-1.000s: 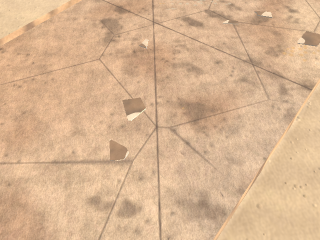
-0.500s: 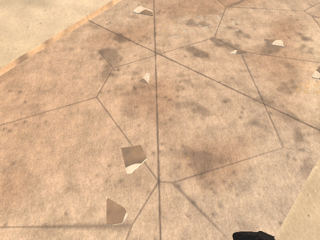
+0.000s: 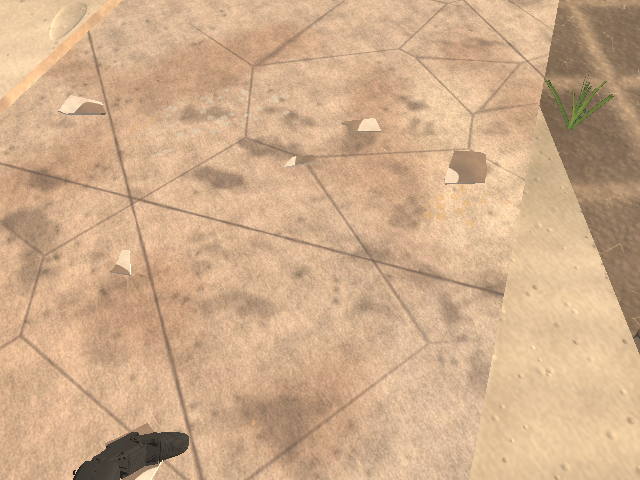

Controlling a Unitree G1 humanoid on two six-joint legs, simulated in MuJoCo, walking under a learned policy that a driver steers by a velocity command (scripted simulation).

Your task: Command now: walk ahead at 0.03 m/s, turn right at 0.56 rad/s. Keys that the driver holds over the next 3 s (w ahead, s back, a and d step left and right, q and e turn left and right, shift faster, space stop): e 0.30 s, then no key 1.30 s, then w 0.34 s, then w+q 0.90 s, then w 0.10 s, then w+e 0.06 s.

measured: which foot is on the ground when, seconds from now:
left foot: down 0.00-0.00, up 0.02-0.44, down 0.46-1.00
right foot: down 0.00-0.46, up 0.48-0.76, down 0.78-1.00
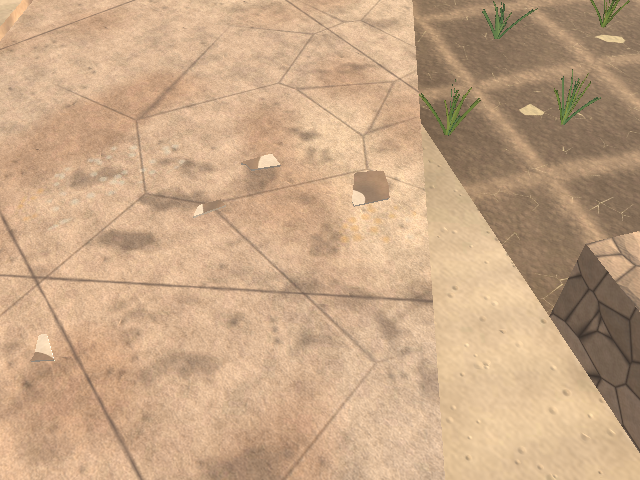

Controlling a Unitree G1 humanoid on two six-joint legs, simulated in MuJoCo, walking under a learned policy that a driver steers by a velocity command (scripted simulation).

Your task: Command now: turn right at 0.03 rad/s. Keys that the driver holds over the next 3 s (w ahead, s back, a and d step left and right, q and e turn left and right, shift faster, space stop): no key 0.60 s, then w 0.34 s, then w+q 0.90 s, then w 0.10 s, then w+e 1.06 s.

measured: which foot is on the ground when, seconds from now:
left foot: down 0.00-1.00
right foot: down 0.00-0.64, up 0.66-1.00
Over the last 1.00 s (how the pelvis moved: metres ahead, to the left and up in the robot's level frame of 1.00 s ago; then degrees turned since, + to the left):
0.05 0.10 0.02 -17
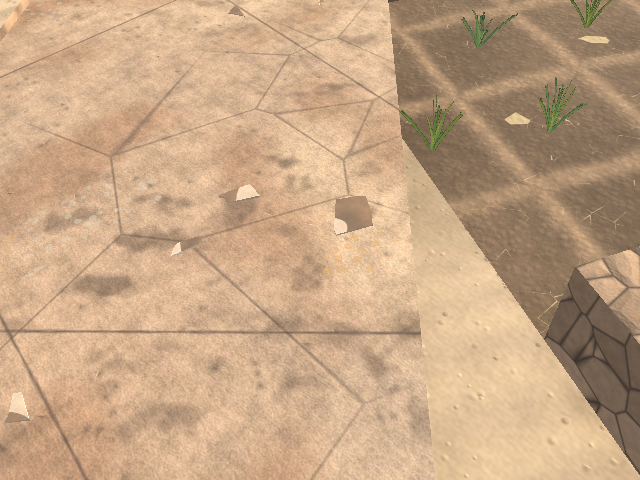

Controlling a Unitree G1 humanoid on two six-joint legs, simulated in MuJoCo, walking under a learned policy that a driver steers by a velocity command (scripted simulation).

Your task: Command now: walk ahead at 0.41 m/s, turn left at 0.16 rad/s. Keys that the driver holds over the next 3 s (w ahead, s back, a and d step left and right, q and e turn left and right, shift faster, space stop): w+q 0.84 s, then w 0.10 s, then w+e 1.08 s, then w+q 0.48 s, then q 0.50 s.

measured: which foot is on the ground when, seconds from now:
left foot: down 0.00-0.02, up 0.04-0.52, down 0.54-1.00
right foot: up 0.00-0.00, down 0.02-0.56, up 0.58-1.00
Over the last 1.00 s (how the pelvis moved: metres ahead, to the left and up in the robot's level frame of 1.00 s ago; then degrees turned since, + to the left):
0.09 -0.04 0.01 1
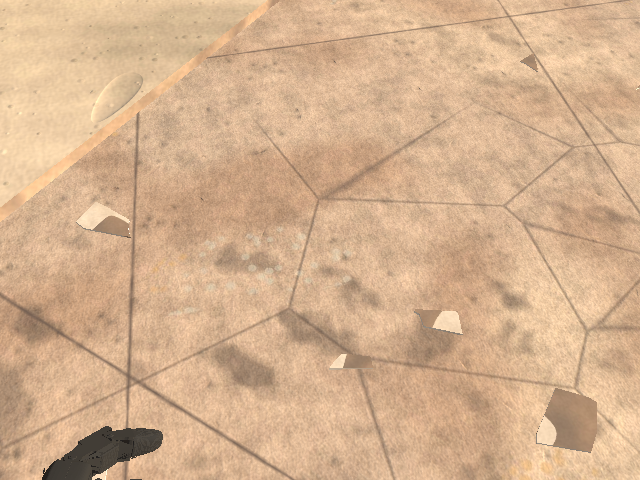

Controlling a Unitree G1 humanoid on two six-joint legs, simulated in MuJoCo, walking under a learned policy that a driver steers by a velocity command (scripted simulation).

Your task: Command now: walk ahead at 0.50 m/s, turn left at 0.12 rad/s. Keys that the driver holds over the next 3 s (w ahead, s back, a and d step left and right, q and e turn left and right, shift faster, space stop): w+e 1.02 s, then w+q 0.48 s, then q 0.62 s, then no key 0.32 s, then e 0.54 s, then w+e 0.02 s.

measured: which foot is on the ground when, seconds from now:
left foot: down 0.00-0.06, up 0.08-0.50, down 0.52-1.00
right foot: up 0.00-0.02, down 0.04-0.52, up 0.54-1.00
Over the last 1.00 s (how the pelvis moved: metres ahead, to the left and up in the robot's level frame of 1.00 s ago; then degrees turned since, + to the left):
0.53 0.11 -0.01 30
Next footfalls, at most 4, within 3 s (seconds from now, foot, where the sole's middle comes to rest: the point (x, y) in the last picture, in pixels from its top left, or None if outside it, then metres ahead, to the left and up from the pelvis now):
0.04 right None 0.20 -0.11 -0.77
0.52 left None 0.47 0.07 -0.77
1.02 right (433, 400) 0.62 -0.29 -0.77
1.58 left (383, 262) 1.00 -0.24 -0.77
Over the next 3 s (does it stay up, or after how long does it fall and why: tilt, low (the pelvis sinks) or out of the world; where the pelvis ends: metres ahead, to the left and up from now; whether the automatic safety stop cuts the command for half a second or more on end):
stays up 0.99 -0.38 0.01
